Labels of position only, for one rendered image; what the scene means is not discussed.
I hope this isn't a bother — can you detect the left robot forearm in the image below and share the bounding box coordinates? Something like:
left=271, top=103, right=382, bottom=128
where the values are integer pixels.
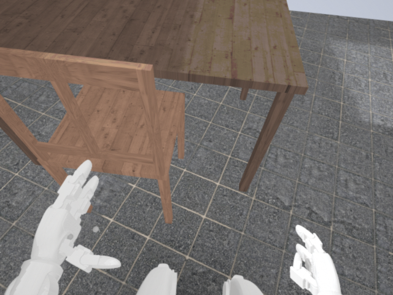
left=4, top=259, right=63, bottom=295

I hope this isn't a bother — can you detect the table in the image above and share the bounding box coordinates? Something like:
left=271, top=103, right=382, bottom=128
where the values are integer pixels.
left=0, top=0, right=309, bottom=192

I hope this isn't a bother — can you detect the chair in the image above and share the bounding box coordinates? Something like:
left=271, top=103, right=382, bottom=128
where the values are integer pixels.
left=0, top=47, right=185, bottom=224

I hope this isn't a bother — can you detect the left robot hand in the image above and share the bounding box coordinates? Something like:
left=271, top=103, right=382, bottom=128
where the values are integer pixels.
left=31, top=160, right=121, bottom=273

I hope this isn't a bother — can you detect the robot thigh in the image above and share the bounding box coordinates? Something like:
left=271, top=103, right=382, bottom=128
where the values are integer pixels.
left=136, top=267, right=177, bottom=295
left=222, top=278, right=263, bottom=295

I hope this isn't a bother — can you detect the robot left thigh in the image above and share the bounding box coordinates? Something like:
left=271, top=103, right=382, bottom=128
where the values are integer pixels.
left=136, top=267, right=177, bottom=295

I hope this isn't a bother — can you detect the robot right thigh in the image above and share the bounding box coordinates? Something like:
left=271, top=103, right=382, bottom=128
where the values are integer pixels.
left=222, top=278, right=263, bottom=295

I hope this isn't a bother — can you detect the right robot hand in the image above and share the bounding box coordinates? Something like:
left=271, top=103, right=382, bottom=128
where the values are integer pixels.
left=290, top=225, right=341, bottom=295

